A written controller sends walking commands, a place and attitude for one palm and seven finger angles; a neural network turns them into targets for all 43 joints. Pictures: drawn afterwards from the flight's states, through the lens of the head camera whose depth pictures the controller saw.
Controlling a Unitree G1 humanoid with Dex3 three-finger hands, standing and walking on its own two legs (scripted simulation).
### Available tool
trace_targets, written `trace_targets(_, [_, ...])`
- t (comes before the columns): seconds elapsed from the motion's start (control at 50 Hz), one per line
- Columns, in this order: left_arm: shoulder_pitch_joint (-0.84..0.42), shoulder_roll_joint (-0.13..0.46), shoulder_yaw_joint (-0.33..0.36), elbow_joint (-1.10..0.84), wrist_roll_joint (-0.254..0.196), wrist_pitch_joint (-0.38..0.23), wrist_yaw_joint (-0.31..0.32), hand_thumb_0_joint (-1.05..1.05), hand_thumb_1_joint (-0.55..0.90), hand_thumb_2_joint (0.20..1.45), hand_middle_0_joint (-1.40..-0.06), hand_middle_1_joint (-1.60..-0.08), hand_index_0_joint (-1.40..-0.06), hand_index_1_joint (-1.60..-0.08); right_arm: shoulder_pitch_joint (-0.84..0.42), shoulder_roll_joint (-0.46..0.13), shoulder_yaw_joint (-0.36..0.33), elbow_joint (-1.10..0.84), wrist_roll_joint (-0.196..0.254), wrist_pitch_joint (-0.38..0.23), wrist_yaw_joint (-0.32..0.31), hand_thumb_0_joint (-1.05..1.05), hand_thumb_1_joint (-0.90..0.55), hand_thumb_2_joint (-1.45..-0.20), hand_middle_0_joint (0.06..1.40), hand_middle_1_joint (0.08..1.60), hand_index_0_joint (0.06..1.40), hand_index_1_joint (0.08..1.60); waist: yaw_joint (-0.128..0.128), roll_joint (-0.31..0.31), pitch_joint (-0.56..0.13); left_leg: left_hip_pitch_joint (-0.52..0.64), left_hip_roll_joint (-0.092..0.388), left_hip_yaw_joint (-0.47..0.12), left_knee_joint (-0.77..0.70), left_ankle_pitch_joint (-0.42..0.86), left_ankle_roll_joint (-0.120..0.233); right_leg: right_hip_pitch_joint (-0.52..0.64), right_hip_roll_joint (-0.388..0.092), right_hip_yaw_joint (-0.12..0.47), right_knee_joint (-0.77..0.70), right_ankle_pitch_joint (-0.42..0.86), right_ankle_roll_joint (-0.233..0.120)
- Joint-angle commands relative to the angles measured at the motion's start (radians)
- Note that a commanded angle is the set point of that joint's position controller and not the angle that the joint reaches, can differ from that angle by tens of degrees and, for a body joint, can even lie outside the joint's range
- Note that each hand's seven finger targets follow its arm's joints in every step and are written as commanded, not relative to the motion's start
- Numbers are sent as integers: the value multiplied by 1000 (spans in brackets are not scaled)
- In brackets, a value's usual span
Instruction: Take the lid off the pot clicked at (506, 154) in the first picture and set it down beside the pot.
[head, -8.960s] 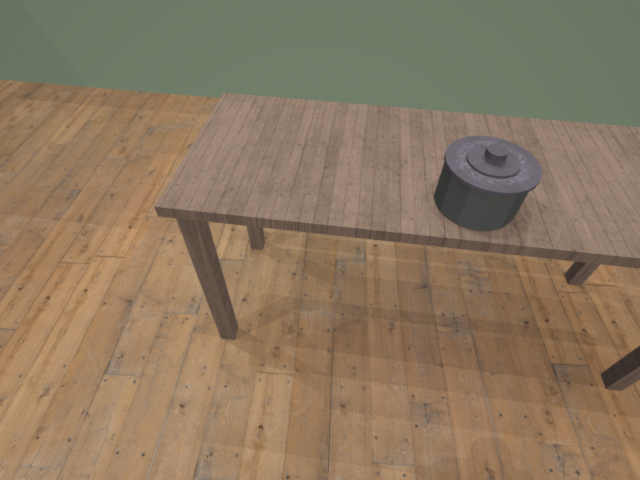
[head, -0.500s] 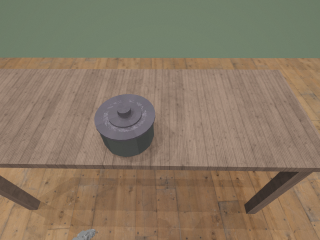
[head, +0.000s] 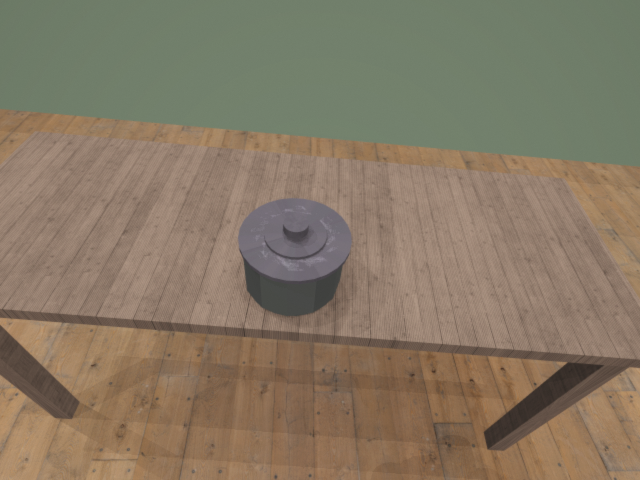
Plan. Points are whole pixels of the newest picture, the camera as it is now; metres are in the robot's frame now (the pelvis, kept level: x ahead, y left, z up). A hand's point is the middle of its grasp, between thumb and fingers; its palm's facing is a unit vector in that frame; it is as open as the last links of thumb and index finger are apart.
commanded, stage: come to a stop and stand still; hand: left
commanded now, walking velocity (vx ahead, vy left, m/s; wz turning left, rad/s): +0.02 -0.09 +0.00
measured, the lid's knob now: (295, 226) +0.49 +0.08 +0.02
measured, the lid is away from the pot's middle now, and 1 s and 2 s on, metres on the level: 0.00 0.00 0.00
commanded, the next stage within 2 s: look again from close up in 0.54 s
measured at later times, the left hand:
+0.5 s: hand out of the picture -0.01 +0.13 -0.17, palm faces +0.02 -0.97 -0.24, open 7.3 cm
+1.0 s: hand out of the picture -0.01 +0.17 -0.18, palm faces +0.01 -0.98 -0.21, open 7.4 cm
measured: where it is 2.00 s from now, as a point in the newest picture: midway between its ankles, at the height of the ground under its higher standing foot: outside the picture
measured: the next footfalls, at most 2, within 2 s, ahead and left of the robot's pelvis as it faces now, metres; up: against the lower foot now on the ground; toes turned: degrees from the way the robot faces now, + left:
right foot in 0.18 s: -0.02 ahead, -0.12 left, +0.00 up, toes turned -3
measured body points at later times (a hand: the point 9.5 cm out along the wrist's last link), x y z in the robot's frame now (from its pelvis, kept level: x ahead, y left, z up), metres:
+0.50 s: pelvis -0.02 -0.04 -0.01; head +0.00 -0.06 +0.44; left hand -0.01 +0.19 -0.15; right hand +0.01 -0.27 -0.18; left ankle +0.00 +0.10 -0.74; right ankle -0.06 -0.12 -0.74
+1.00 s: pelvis -0.02 +0.00 +0.00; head -0.01 -0.01 +0.45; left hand -0.01 +0.22 -0.16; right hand +0.01 -0.24 -0.16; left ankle +0.00 +0.10 -0.74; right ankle -0.06 -0.12 -0.74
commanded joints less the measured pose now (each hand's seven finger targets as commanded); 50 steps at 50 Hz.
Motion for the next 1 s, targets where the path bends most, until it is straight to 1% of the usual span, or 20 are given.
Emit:
trace_targets(0.0, [14, 23, -13, -38, -5, -16, -1, 0, 900, 900, -200, -300, -200, -300, 30, -178, -41, -35, 4, -25, -16, 0, -900, -900, 200, 300, 200, 300, -39, 182, 63, 46, 263, -255, -242, -31, 120, -44, -30, -14, -96, -59, 0])
trace_targets(0.02, [0, 12, -19, -36, -6, -19, -2, 0, 900, 900, -200, -300, -200, -300, 42, -173, -42, -23, 3, -25, -15, 0, -900, -900, 200, 300, 200, 300, -50, 178, 74, 39, 275, -260, -232, 7, 131, -14, -37, -18, -158, -83, -6])
trace_targets(0.06, [20, -8, -30, -24, -11, -26, 0, 0, 900, 900, -200, -300, -200, -300, 71, -187, -44, -4, 2, -22, -15, 0, -900, -900, 200, 300, 200, 300, -55, 168, 29, 83, 266, -262, -199, 113, 125, 46, -28, -30, -284, -76, -16])
trace_targets(0.1, [88, -15, -36, 13, -14, -36, 7, 0, 900, 900, -200, -300, -200, -300, 72, -180, -42, 13, 10, -22, -15, 0, -900, -900, 200, 300, 200, 300, -30, 158, -10, 85, 234, -221, -132, 195, 95, 159, -25, -55, -469, 73, -21])
trace_targets(0.12, [110, 58, -64, -46, -3, -66, 25, 0, 900, 900, -200, -300, -200, -300, 37, -165, -34, -31, 3, -33, -8, 0, -900, -900, 200, 300, 200, 300, -6, 149, 105, 23, 112, -110, -138, 141, 74, 137, 21, -83, -385, 99, -69])
trace_targets(0.14, [174, 43, -62, -44, -1, -62, 21, 0, 900, 900, -200, -300, -200, -300, -24, -157, -54, -63, 15, -48, 2, 0, -900, -900, 200, 300, 200, 300, 25, 74, 100, -59, 156, -151, -77, 62, 19, 95, -33, -1, -505, 129, -74])
trace_targets(0.18, [173, 51, -65, -51, -5, -83, 29, 0, 900, 900, -200, -300, -200, -300, -25, -86, -39, -77, 23, -51, 15, 0, -900, -900, 200, 300, 200, 300, -6, 76, 25, -9, 64, -90, 0, 111, -1, 159, -96, 81, -560, 273, -104])
trace_targets(0.2, [156, 54, -56, -50, -8, -91, 34, 0, 900, 900, -200, -300, -200, -300, -26, -81, -35, -66, 20, -47, 14, 0, -900, -900, 200, 300, 200, 300, -15, 2, -16, 17, 58, -68, 55, 188, -6, 188, -103, 95, -560, 386, -101])
trace_targets(0.22, [135, 65, -44, -60, -12, -95, 42, 0, 900, 900, -200, -300, -200, -300, -1, -72, -32, -63, 13, -43, 7, 0, -900, -900, 200, 300, 200, 300, -25, -107, -61, 10, 52, -60, 71, 180, -10, 245, -114, 88, -548, 488, -94])
trace_targets(0.24, [115, 43, -44, -65, -14, -99, 47, 0, 900, 900, -200, -300, -200, -300, -5, -79, -30, -57, 10, -41, 5, 0, -900, -900, 200, 300, 200, 300, -24, -106, -38, -6, 40, -48, 73, 163, -18, 255, -125, 87, -538, 563, -93])
trace_targets(0.26, [114, 37, -43, -69, -15, -99, 49, 0, 900, 900, -200, -300, -200, -300, -8, -79, -29, -54, 10, -39, 5, 0, -900, -900, 200, 300, 200, 300, -25, -62, -21, -5, 35, -44, 73, 156, -22, 251, -132, 89, -534, 574, -93])
trace_targets(0.28, [115, 38, -41, -67, -16, -98, 48, 0, 900, 900, -200, -300, -200, -300, -17, -78, -29, -48, 10, -35, 6, 0, -900, -900, 200, 300, 200, 300, -22, -15, 7, -8, 32, -41, 77, 145, -24, 234, -139, 96, -543, 554, -89])
trace_targets(0.34, [94, 41, -37, -65, -17, -97, 47, 0, 900, 900, -200, -300, -200, -300, -27, -77, -26, -39, 8, -26, 10, 0, -900, -900, 200, 300, 200, 300, -25, 15, 54, 0, 35, -43, 80, 109, -30, 181, -145, 107, -575, 428, -91])
trace_targets(0.4, [85, 41, -35, -55, -15, -98, 49, 0, 900, 900, -200, -300, -200, -300, -33, -77, -24, -25, 9, -24, 13, 0, -900, -900, 200, 300, 200, 300, -22, -29, 68, -10, 32, -37, 93, 98, -33, 187, -150, 114, -585, 432, -78])
trace_targets(0.44, [69, 45, -37, -53, -15, -97, 48, 0, 900, 900, -200, -300, -200, -300, -37, -81, -22, -23, 10, -23, 15, 0, -900, -900, 200, 300, 200, 300, -25, -21, 76, 6, 34, -41, 87, 87, -34, 166, -151, 109, -589, 392, -80])
trace_targets(0.54, [51, 43, -43, -51, -16, -96, 46, 0, 900, 900, -200, -300, -200, -300, -39, -92, -17, -10, 12, -29, 18, 0, -900, -900, 200, 300, 200, 300, -26, -23, 74, 28, 48, -57, 61, 120, -27, 153, -131, 79, -575, 342, -70])
trace_targets(0.62, [60, 41, -46, -50, -17, -97, 43, 0, 900, 900, -200, -300, -200, -300, -40, -102, -14, 0, 12, -41, 18, 0, -900, -900, 200, 300, 200, 300, -11, 46, 32, 45, 79, -86, 21, 214, -10, 188, -109, 40, -530, 361, -66])
trace_targets(0.68, [70, 37, -50, -46, -17, -99, 43, 0, 900, 900, -200, -300, -200, -300, -43, -111, -13, 3, 14, -45, 18, 0, -900, -900, 200, 300, 200, 300, -10, 20, 31, 36, 83, -88, 22, 240, -5, 196, -109, 35, -529, 374, -58])
trace_targets(0.86, [74, 39, -56, -43, -14, -93, 37, 0, 900, 900, -200, -300, -200, -300, -39, -122, -12, 7, 13, -45, 21, 0, -900, -900, 200, 300, 200, 300, -8, 55, 54, 24, 87, -114, -25, 163, 4, 164, -107, 26, -539, 227, -70])
trace_targets(0.98, [91, 38, -60, -30, -13, -95, 36, 0, 900, 900, -200, -300, -200, -300, -18, -122, -12, 16, 16, -50, 21, 0, -900, -900, 200, 300, 200, 300, -9, 58, 38, 37, 92, -117, -38, 196, 11, 171, -110, 21, -532, 242, -70])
